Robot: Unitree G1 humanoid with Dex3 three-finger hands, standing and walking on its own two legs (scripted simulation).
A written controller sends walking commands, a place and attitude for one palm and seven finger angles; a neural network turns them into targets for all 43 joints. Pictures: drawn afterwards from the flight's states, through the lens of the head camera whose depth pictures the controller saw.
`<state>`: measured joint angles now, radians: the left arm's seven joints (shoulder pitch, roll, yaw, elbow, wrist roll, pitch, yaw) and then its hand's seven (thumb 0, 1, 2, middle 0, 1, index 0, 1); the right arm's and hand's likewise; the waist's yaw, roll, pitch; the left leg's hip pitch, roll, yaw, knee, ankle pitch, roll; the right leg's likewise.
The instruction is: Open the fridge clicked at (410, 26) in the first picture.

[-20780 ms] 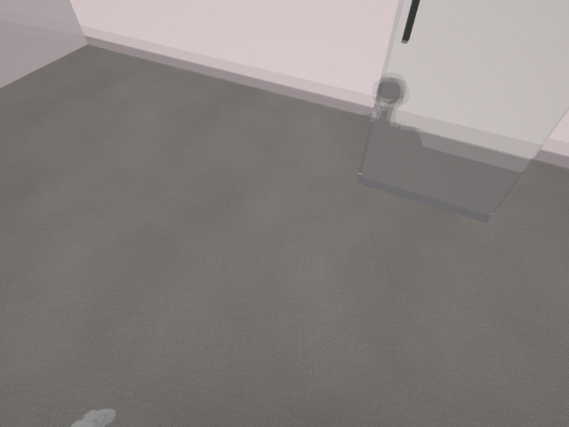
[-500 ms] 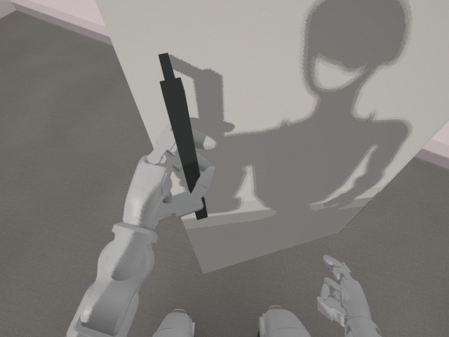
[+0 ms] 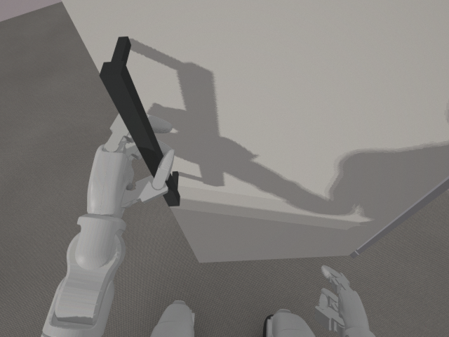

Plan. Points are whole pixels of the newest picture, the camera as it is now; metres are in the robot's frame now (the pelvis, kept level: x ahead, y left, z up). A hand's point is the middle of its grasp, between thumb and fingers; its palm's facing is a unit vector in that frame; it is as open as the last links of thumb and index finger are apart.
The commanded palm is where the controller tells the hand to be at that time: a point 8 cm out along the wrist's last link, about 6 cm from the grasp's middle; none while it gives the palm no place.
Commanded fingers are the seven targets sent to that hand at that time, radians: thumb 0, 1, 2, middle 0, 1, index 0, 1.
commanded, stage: walk backward, drawing the door open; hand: left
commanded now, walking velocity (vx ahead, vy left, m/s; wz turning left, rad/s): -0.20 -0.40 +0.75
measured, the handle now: (154, 143) +0.35 +0.12 +0.16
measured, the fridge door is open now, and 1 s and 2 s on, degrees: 58 74 72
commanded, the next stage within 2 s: stop walking and hold the door back in 0.34 s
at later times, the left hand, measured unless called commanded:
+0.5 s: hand (196, 293) +0.16 +0.04 +0.16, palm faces +0.50 -0.82 -0.28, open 6.4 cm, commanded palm +0.14 +0.09 +0.16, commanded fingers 0.00 0.90 0.90 -0.45 -1.40 -0.45 -1.40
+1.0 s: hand (197, 276) +0.18 +0.04 +0.17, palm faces +0.61 -0.75 -0.25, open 5.8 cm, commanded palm +0.14 +0.08 +0.16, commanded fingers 0.00 0.90 0.90 -0.45 -1.40 -0.45 -1.40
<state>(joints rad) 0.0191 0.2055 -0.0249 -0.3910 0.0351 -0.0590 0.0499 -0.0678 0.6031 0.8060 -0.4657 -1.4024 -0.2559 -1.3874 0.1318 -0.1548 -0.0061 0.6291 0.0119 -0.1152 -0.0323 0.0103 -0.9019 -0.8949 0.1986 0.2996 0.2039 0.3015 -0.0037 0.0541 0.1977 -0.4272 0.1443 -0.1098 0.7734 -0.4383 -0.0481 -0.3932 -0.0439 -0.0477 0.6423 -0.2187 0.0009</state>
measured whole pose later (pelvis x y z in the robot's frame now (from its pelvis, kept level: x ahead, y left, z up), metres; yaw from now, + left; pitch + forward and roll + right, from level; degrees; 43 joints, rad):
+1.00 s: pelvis -0.10 -0.30 +0.01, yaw +29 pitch -2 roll +0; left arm -0.59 0.27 0.07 0.53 -0.03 -0.07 0.09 -0.02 0.66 0.81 -0.46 -1.40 -0.40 -1.40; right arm 0.19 -0.20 0.05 0.68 0.03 -0.01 -0.09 0.01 -0.90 -0.89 0.20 0.30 0.20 0.30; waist 0.04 0.06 0.07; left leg -0.38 0.01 0.07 0.75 -0.39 0.02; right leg -0.28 -0.04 -0.07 0.61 -0.28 -0.02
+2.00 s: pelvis -0.12 -0.29 +0.02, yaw +28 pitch +1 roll +0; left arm -0.66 0.27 0.22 0.72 -0.03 -0.18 0.00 -0.03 0.33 0.66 -0.45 -1.40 -0.42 -1.39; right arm 0.26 -0.25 -0.01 0.67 0.02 -0.13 -0.01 0.01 -0.90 -0.89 0.20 0.30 0.20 0.30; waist -0.03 -0.01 -0.02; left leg -0.36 0.07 0.10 0.52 -0.18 -0.01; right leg -0.34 -0.04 -0.04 0.57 -0.25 0.00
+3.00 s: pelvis -0.09 -0.26 +0.01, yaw +25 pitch +5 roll -1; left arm -0.42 0.37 0.30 0.56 -0.10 -0.24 -0.12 -0.01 -0.56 0.20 -0.26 -1.15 -0.26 -1.15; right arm 0.29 -0.25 0.01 0.67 0.03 -0.10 -0.05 0.01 -0.90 -0.89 0.20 0.30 0.20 0.30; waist 0.00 0.01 -0.07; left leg -0.43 0.03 0.02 0.66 -0.33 0.00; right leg -0.39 -0.01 -0.01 0.63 -0.34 0.02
